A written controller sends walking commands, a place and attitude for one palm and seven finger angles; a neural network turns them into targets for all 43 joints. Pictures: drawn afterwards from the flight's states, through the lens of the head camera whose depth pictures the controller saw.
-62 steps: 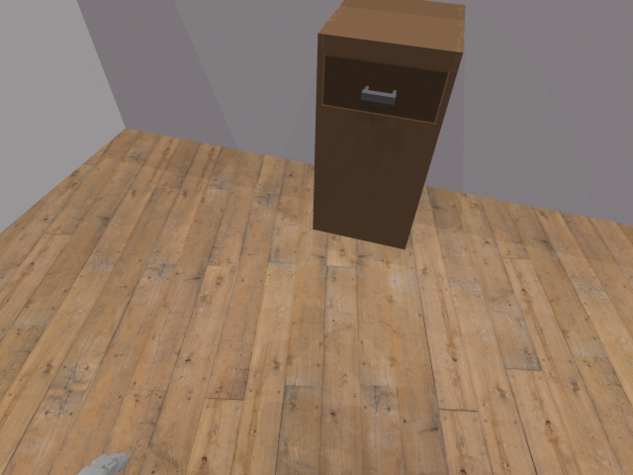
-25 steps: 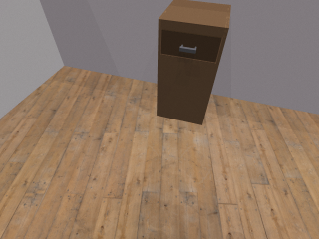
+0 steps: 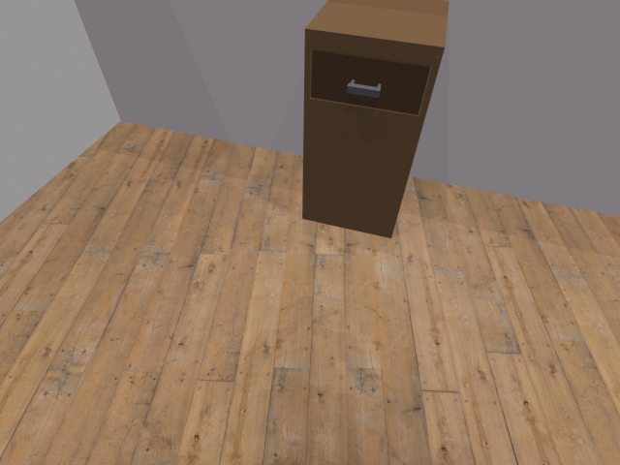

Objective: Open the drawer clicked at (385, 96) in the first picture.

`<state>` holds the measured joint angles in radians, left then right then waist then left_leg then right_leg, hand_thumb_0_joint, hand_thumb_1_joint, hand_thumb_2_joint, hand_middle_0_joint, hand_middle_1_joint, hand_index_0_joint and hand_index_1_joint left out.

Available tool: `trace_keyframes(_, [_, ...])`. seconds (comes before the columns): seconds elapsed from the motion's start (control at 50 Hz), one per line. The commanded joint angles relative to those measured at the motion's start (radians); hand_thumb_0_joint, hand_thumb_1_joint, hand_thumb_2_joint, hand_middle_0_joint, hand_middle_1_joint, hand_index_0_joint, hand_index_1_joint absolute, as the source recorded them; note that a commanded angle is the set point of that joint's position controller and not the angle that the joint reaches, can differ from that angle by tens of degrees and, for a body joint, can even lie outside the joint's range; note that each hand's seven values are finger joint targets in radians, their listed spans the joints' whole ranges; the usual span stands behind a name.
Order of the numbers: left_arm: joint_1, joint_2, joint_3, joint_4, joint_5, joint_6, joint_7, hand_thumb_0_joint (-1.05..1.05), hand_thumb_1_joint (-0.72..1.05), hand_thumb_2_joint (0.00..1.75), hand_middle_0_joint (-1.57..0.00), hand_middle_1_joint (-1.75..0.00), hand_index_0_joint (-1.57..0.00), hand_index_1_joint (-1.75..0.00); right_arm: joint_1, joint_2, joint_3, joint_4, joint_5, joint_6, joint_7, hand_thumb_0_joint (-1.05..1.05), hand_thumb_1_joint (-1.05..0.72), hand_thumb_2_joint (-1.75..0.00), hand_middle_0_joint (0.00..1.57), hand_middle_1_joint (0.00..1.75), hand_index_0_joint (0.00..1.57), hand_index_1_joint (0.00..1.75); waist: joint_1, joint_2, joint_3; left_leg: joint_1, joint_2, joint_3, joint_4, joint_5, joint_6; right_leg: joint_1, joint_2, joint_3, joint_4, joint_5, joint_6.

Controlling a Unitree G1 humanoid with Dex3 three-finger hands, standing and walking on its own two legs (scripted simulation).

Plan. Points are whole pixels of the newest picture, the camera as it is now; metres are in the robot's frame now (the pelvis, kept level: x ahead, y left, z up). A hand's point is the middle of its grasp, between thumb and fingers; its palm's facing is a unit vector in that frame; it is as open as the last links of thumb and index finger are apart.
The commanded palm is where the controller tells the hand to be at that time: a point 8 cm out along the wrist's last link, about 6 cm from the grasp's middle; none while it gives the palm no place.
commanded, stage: look at it before walking up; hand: left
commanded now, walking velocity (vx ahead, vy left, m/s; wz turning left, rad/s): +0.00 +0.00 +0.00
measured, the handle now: (364, 87) +1.20 -0.11 -0.09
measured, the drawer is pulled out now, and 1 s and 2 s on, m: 0.00 0.00 0.00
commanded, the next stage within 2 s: walk to a spot facing it in 0.40 s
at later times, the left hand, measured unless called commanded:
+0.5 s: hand out of the picture +0.09 +0.25 -0.15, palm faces -0.04 -0.94 -0.33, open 7.4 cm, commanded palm none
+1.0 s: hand out of the picture +0.14 +0.13 -0.18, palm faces -0.10 -0.97 -0.21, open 7.4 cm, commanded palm none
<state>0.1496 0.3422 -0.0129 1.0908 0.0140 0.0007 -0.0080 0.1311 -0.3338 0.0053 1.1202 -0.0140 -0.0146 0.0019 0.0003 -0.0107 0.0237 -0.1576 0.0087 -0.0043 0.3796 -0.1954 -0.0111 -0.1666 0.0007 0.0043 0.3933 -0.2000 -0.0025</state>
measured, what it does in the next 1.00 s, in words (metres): walks ahead: right foot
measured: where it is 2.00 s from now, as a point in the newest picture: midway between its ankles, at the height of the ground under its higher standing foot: (352, 399)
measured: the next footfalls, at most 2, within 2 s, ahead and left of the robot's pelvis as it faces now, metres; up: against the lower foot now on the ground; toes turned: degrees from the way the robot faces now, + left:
right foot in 0.88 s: +0.12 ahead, -0.14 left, +0.00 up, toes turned -14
left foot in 1.36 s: +0.45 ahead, +0.01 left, +0.00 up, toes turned -9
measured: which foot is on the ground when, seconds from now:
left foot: down 0.00-0.88, up 0.90-1.00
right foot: down 0.00-0.72, up 0.74-0.86, down 0.88-1.00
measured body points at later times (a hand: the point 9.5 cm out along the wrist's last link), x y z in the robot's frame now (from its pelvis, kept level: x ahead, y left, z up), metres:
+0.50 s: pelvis +0.01 +0.00 +0.00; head +0.02 +0.00 +0.45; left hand +0.09 +0.30 -0.13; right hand +0.10 -0.30 -0.13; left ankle +0.01 +0.13 -0.74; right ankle +0.01 -0.12 -0.74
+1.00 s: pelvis +0.11 -0.06 -0.02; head +0.13 -0.07 +0.43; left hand +0.14 +0.18 -0.16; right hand +0.05 -0.30 -0.18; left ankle +0.06 +0.09 -0.67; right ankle +0.08 -0.13 -0.74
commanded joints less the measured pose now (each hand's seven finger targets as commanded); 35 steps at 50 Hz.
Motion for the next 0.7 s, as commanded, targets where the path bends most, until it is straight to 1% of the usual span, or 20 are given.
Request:
trace_keyframes(0.0, [-0.042, 0.202, 0.044, -0.064, -0.003, -0.029, 0.019, 0.00, 0.90, 0.90, -0.20, -0.30, -0.20, -0.30, -0.056, -0.210, -0.040, -0.068, 0.005, -0.019, -0.012, 0.00, -0.90, -0.90, 0.20, 0.30, 0.20, 0.30, 0.001, 0.022, -0.047, 0.016, 0.108, -0.097, -0.068, 0.084, 0.037, 0.000, -0.120, 0.113, -0.079, 0.069, -0.030])
trace_keyframes(0.1, [-0.043, 0.203, 0.045, -0.064, -0.003, -0.031, 0.020, 0.00, 0.90, 0.90, -0.20, -0.30, -0.20, -0.30, -0.056, -0.210, -0.039, -0.067, 0.006, -0.020, -0.013, 0.00, -0.90, -0.90, 0.20, 0.30, 0.20, 0.30, -0.001, 0.007, -0.056, 0.030, 0.112, -0.092, -0.065, 0.122, 0.036, 0.015, -0.122, 0.111, -0.075, 0.122, -0.030])
trace_keyframes(0.14, [-0.040, 0.203, 0.045, -0.065, -0.003, -0.030, 0.020, 0.00, 0.90, 0.90, -0.20, -0.30, -0.20, -0.30, -0.057, -0.211, -0.039, -0.069, 0.007, -0.020, -0.013, 0.00, -0.90, -0.90, 0.20, 0.30, 0.20, 0.30, 0.000, 0.019, -0.062, 0.035, 0.112, -0.094, -0.064, 0.134, 0.037, 0.020, -0.121, 0.108, -0.072, 0.133, -0.030])
trace_keyframes(0.16, [-0.042, 0.203, 0.045, -0.064, -0.003, -0.030, 0.020, 0.00, 0.90, 0.90, -0.20, -0.30, -0.20, -0.30, -0.061, -0.210, -0.039, -0.068, 0.006, -0.020, -0.014, 0.00, -0.90, -0.90, 0.20, 0.30, 0.20, 0.30, 0.001, 0.022, -0.051, 0.031, 0.112, -0.092, -0.068, 0.127, 0.036, 0.017, -0.121, 0.106, -0.074, 0.126, -0.028])
trace_keyframes(0.28, [-0.046, 0.204, 0.046, -0.064, -0.002, -0.029, 0.020, 0.00, 0.90, 0.90, -0.20, -0.30, -0.20, -0.30, -0.066, -0.212, -0.039, -0.069, 0.006, -0.020, -0.014, 0.00, -0.90, -0.90, 0.20, 0.30, 0.20, 0.30, 0.001, 0.016, -0.045, 0.038, 0.113, -0.092, -0.074, 0.131, 0.036, 0.016, -0.119, 0.108, -0.078, 0.131, -0.028])
trace_keyframes(0.32, [-0.048, 0.204, 0.045, -0.064, -0.002, -0.028, 0.019, 0.00, 0.90, 0.90, -0.20, -0.30, -0.20, -0.30, -0.068, -0.214, -0.038, -0.071, 0.006, -0.020, -0.014, 0.00, -0.90, -0.90, 0.20, 0.30, 0.20, 0.30, 0.002, 0.019, -0.038, 0.034, 0.113, -0.091, -0.082, 0.113, 0.036, 0.012, -0.118, 0.107, -0.082, 0.111, -0.026])
trace_keyframes(0.36, [-0.047, 0.204, 0.046, -0.064, -0.002, -0.028, 0.019, 0.00, 0.90, 0.90, -0.20, -0.30, -0.20, -0.30, -0.067, -0.212, -0.038, -0.070, 0.006, -0.021, -0.014, 0.00, -0.90, -0.90, 0.20, 0.30, 0.20, 0.30, 0.002, 0.019, -0.048, 0.040, 0.114, -0.092, -0.081, 0.121, 0.037, 0.018, -0.119, 0.106, -0.081, 0.115, -0.026])
trace_keyframes(0.38, [-0.050, 0.205, 0.047, -0.066, -0.001, -0.028, 0.019, 0.00, 0.90, 0.90, -0.20, -0.30, -0.20, -0.30, -0.067, -0.212, -0.039, -0.070, 0.006, -0.020, -0.014, 0.00, -0.90, -0.90, 0.20, 0.30, 0.20, 0.30, 0.002, 0.010, -0.044, 0.037, 0.114, -0.092, -0.083, 0.116, 0.036, 0.017, -0.117, 0.107, -0.083, 0.111, -0.025])
trace_keyframes(0.42, [-0.047, 0.205, 0.046, -0.066, -0.002, -0.028, 0.018, 0.00, 0.90, 0.90, -0.20, -0.30, -0.20, -0.30, -0.072, -0.213, -0.039, -0.070, 0.006, -0.020, -0.013, 0.00, -0.90, -0.90, 0.20, 0.30, 0.20, 0.30, 0.002, 0.016, -0.043, 0.039, 0.113, -0.091, -0.083, 0.109, 0.037, 0.015, -0.120, 0.108, -0.087, 0.105, -0.026])
trace_keyframes(0.44, [-0.046, 0.206, 0.047, -0.067, -0.001, -0.030, 0.019, 0.00, 0.90, 0.90, -0.20, -0.30, -0.20, -0.30, -0.068, -0.213, -0.039, -0.073, 0.007, -0.020, -0.013, 0.00, -0.90, -0.90, 0.20, 0.30, 0.20, 0.30, 0.002, 0.008, -0.059, 0.047, 0.112, -0.091, -0.076, 0.128, 0.037, 0.022, -0.120, 0.108, -0.084, 0.124, -0.027])
trace_keyframes(0.48, [-0.048, 0.207, 0.047, -0.064, -0.002, -0.030, 0.019, 0.00, 0.90, 0.90, -0.20, -0.30, -0.20, -0.30, -0.071, -0.213, -0.038, -0.071, 0.007, -0.021, -0.014, 0.00, -0.90, -0.90, 0.20, 0.30, 0.20, 0.30, 0.001, 0.005, -0.060, 0.054, 0.113, -0.088, -0.075, 0.139, 0.036, 0.024, -0.121, 0.110, -0.082, 0.145, -0.027])
trace_keyframes(0.5, [-0.017, 0.140, 0.034, -0.049, -0.005, -0.023, 0.021, 0.00, 0.90, 0.90, -0.20, -0.30, -0.20, -0.30, -0.044, -0.149, -0.023, -0.057, 0.002, -0.015, -0.013, 0.00, -0.90, -0.90, 0.20, 0.30, 0.20, 0.30, 0.000, 0.008, -0.082, 0.070, 0.115, -0.067, -0.063, 0.108, 0.024, 0.026, -0.119, 0.109, -0.080, 0.114, -0.021])
trace_keyframes(0.52, [0.019, 0.090, 0.024, -0.038, -0.004, -0.010, 0.021, 0.00, 0.90, 0.90, -0.20, -0.30, -0.20, -0.30, -0.008, -0.094, -0.012, -0.044, -0.002, -0.005, -0.011, 0.00, -0.90, -0.90, 0.20, 0.30, 0.20, 0.30, 0.001, 0.008, -0.073, 0.064, 0.109, -0.047, -0.047, 0.022, 0.014, 0.008, -0.109, 0.117, -0.071, 0.017, -0.017])
trace_keyframes(0.54, [0.042, 0.084, 0.026, -0.038, 0.000, 0.000, 0.018, 0.00, 0.90, 0.90, -0.20, -0.30, -0.20, -0.30, 0.022, -0.085, -0.013, -0.044, -0.004, 0.001, -0.009, 0.00, -0.90, -0.90, 0.20, 0.30, 0.20, 0.30, 0.001, 0.001, -0.068, 0.055, 0.105, -0.039, -0.031, -0.081, 0.015, -0.013, -0.099, 0.131, -0.067, -0.098, -0.023])
trace_keyframes(0.58, [0.051, 0.095, 0.038, -0.054, 0.005, 0.011, 0.005, 0.00, 0.90, 0.90, -0.20, -0.30, -0.20, -0.30, 0.033, -0.099, -0.024, -0.051, -0.010, 0.007, -0.008, 0.00, -0.90, -0.90, 0.20, 0.30, 0.20, 0.30, 0.002, 0.006, 0.015, -0.004, 0.108, -0.036, -0.039, -0.269, 0.024, -0.089, -0.080, 0.157, -0.066, -0.271, -0.038])
trace_keyframes(0.6, [0.058, 0.099, 0.045, -0.067, 0.007, 0.014, -0.001, 0.00, 0.90, 0.90, -0.20, -0.30, -0.20, -0.30, 0.040, -0.107, -0.031, -0.062, -0.011, 0.008, -0.008, 0.00, -0.90, -0.90, 0.20, 0.30, 0.20, 0.30, 0.002, 0.000, 0.053, -0.034, 0.115, -0.043, -0.041, -0.343, 0.030, -0.125, -0.067, 0.166, -0.054, -0.328, -0.045])
trace_keyframes(0.62, [0.065, 0.097, 0.051, -0.077, 0.009, 0.015, -0.006, 0.00, 0.90, 0.90, -0.20, -0.30, -0.20, -0.30, 0.049, -0.117, -0.038, -0.069, -0.012, 0.008, -0.008, 0.00, -0.90, -0.90, 0.20, 0.30, 0.20, 0.30, 0.001, 0.013, 0.086, -0.048, 0.123, -0.054, -0.045, -0.395, 0.039, -0.166, -0.052, 0.169, -0.029, -0.361, -0.050])
trace_keyframes(0.64, [0.074, 0.090, 0.055, -0.087, 0.010, 0.015, -0.010, 0.00, 0.90, 0.90, -0.20, -0.30, -0.20, -0.30, 0.066, -0.129, -0.046, -0.074, -0.012, 0.007, -0.008, 0.00, -0.90, -0.90, 0.20, 0.30, 0.20, 0.30, -0.004, 0.044, 0.107, -0.037, 0.146, -0.080, -0.055, -0.443, 0.054, -0.218, -0.033, 0.157, 0.017, -0.377, -0.053])
trace_keyframes(0.66, [0.079, 0.074, 0.059, -0.103, 0.009, 0.011, -0.013, 0.00, 0.90, 0.90, -0.20, -0.30, -0.20, -0.30, 0.095, -0.136, -0.054, -0.080, -0.011, 0.002, -0.010, 0.00, -0.90, -0.90, 0.20, 0.30, 0.20, 0.30, -0.012, 0.077, 0.119, -0.015, 0.185, -0.126, -0.086, -0.478, 0.080, -0.269, -0.007, 0.129, 0.089, -0.362, -0.050])
trace_keyframes(0.68, [0.080, 0.047, 0.060, -0.117, 0.009, 0.004, -0.018, 0.00, 0.90, 0.90, -0.20, -0.30, -0.20, -0.30, 0.125, -0.154, -0.064, -0.081, -0.010, -0.004, -0.014, 0.00, -0.90, -0.90, 0.20, 0.30, 0.20, 0.30, -0.025, 0.142, 0.119, 0.028, 0.246, -0.193, -0.136, -0.494, 0.114, -0.322, 0.027, 0.069, 0.206, -0.301, -0.040])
